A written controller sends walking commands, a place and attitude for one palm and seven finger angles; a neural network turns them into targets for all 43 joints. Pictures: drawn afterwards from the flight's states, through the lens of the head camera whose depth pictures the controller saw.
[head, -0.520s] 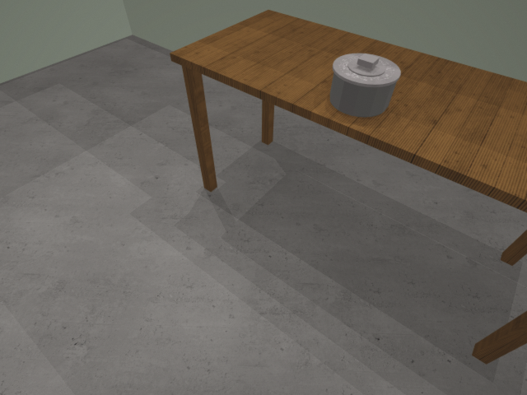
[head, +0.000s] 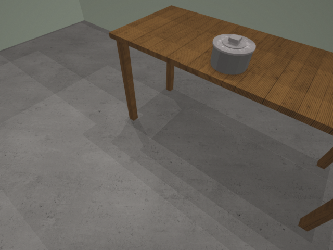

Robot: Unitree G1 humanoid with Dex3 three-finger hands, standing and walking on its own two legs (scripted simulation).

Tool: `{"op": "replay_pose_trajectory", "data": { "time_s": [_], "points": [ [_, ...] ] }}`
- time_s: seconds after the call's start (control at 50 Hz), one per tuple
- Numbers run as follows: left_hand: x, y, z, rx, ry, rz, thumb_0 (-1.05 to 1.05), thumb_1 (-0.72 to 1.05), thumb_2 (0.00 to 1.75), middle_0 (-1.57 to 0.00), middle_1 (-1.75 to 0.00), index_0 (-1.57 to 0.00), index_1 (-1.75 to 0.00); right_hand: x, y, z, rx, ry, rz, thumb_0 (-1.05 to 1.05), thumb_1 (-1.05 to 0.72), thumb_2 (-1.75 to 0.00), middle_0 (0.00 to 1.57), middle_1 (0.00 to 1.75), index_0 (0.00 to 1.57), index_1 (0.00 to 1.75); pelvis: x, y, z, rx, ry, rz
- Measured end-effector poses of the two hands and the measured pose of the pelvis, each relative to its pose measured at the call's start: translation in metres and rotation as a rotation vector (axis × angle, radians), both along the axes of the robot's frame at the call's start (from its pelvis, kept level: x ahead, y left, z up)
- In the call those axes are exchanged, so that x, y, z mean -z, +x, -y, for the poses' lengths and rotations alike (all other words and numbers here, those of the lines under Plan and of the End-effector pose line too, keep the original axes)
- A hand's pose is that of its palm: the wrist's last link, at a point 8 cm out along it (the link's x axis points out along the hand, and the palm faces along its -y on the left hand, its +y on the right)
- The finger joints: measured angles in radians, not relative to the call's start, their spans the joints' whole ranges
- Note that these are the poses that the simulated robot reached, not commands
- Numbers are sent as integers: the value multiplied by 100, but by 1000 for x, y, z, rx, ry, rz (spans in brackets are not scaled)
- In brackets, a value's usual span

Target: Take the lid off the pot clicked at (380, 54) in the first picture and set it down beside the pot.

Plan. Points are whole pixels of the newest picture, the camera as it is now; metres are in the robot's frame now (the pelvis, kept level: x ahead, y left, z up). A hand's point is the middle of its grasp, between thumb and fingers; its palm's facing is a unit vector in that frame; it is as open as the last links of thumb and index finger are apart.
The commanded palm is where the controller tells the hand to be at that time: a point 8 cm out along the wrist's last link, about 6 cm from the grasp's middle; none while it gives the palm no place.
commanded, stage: look at it before walking up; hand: left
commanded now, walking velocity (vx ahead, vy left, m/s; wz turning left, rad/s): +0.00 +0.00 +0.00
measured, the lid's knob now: (235, 38) +0.93 -0.25 +0.08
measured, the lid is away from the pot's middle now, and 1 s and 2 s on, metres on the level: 0.00 0.00 0.00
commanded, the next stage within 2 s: walk to a spot facing it in 0.12 s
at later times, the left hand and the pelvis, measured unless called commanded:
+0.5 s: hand out of the picture +0.03 +0.24 -0.18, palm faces +0.12 -0.97 -0.23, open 7.3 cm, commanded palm none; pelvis +0.03 +0.03 -0.01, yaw +7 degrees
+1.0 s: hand (81, 211) +0.26 +0.28 -0.18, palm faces +0.22 -0.96 -0.19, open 7.4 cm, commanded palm none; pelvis +0.21 +0.09 -0.02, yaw +13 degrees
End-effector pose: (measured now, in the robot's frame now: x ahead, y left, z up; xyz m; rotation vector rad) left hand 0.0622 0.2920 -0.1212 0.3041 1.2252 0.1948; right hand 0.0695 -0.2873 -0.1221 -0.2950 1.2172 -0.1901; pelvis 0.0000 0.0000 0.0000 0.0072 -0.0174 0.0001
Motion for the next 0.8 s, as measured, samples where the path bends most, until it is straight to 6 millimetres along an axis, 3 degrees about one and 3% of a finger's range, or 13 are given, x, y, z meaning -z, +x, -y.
{"op": "replay_pose_trajectory", "data": {
  "time_s": [0.34,0.46,0.6,0.66,0.8],
  "points": [
    [7,-5,5,-28,-21,-15,0,90,90,-21,-30,-21,-30,6,-2,-12,-7,16,-33,1,-91,-90,20,29,20,30,3,8,-4,-20,-9,-8],
    [23,-30,7,-130,-89,-31,0,90,90,-21,-30,-21,-30,10,-2,-42,-40,42,-127,1,-91,-90,20,29,20,30,5,27,-20,-92,-21,-18],
    [53,-55,-18,-233,-149,-156,0,90,90,-21,-30,-21,-30,21,30,-92,-79,45,-104,1,-91,-90,20,29,20,30,25,58,-61,-171,-18,-20],
    [48,-38,-29,-248,-150,-161,1,90,90,-21,-30,-21,-30,18,32,-111,-63,55,-132,1,-91,-90,20,29,20,30,19,75,-72,-187,-9,-29],
    [26,45,-45,-275,-150,-5,1,91,90,-20,-30,-20,-30,10,54,-148,-89,99,-230,1,-91,-90,20,29,20,30,3,121,-88,-241,-4,-47]
  ]
}}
